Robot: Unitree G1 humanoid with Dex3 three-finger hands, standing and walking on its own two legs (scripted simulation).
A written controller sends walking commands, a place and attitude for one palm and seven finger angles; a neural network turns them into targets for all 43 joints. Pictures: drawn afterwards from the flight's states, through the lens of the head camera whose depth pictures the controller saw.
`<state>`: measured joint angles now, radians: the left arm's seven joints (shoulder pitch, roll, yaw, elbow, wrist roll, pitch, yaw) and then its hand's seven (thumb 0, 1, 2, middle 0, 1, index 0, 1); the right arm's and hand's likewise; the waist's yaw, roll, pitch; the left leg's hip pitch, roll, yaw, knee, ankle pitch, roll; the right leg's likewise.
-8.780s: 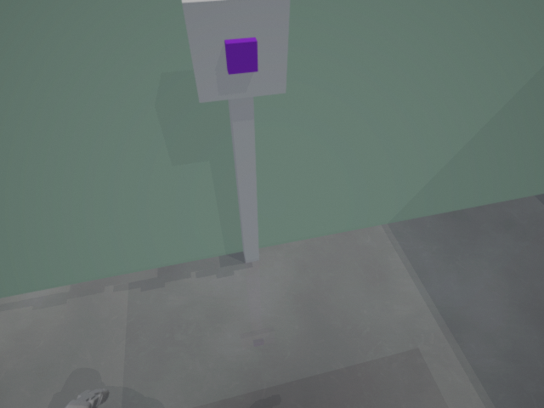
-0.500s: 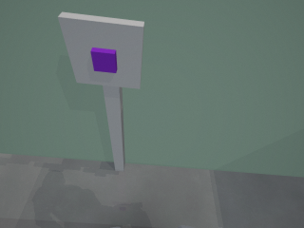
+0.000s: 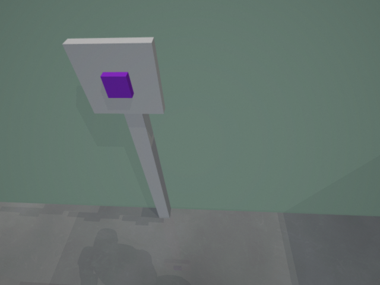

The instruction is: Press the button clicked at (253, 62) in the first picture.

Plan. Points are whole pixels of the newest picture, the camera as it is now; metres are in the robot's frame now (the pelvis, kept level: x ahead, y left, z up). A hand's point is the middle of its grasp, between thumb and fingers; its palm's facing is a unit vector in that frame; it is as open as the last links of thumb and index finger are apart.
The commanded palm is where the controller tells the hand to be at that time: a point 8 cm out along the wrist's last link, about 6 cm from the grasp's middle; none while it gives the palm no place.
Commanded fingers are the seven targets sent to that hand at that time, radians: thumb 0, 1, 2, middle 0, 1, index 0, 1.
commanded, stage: come to a stop and stand still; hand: left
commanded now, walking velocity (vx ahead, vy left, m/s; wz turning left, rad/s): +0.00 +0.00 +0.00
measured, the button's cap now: (118, 84) +0.56 +0.23 +0.14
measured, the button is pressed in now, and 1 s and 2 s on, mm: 0 0 0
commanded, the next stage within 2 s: look again from close up in 0.56 s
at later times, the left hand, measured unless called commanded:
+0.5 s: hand out of the picture +0.05 +0.24 -0.19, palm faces +0.00 -0.97 -0.26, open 7.4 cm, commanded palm none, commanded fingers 0.00 0.90 0.90 -0.20 -0.30 -0.20 -0.30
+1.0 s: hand out of the picture +0.04 +0.18 -0.18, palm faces +0.00 -0.97 -0.22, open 7.3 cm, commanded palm none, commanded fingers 0.00 0.90 0.90 -0.20 -0.30 -0.20 -0.30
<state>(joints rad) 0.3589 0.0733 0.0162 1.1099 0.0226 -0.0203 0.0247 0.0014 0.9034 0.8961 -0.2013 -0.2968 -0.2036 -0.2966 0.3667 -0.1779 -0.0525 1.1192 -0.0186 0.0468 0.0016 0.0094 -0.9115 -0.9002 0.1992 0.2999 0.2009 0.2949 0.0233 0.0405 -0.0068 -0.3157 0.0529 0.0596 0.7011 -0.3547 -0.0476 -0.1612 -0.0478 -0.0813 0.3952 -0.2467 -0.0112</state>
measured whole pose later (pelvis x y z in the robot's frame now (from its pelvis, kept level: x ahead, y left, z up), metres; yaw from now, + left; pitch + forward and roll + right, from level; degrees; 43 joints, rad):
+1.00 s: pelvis +0.03 +0.00 -0.01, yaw +0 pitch +0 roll +1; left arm 0.24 0.17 0.00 1.10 0.01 -0.01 0.03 0.00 0.91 0.90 -0.20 -0.30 -0.20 -0.30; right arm 0.25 -0.17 0.01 1.10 -0.01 -0.01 -0.03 0.01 -0.91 -0.90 0.20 0.30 0.20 0.30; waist 0.00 0.01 0.05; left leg -0.15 0.06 0.08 0.48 -0.33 -0.04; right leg -0.17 -0.04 -0.08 0.53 -0.36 0.00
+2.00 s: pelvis +0.09 -0.02 -0.01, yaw +3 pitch +0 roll +2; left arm 0.24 0.16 0.03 1.04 0.03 -0.02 0.04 0.00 0.94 0.90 -0.20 -0.30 -0.20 -0.30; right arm 0.25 -0.14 -0.02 1.08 -0.01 0.03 -0.03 0.02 -0.93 -0.90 0.20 0.30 0.20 0.30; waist 0.01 -0.01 0.07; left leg -0.36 0.03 0.07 0.79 -0.46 -0.03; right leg -0.23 -0.03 -0.13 0.57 -0.34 -0.07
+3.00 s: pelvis +0.10 -0.05 -0.01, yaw +2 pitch -1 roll +1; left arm 0.32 0.12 -0.01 1.13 0.01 -0.03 0.03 0.00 0.91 0.90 -0.20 -0.30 -0.20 -0.30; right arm 0.33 -0.10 0.01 1.16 -0.01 0.00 -0.02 0.01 -0.91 -0.90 0.20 0.30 0.20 0.30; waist -0.01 -0.01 0.04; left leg -0.25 0.09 0.06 0.44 -0.17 -0.06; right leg -0.11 0.04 -0.07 0.45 -0.33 -0.06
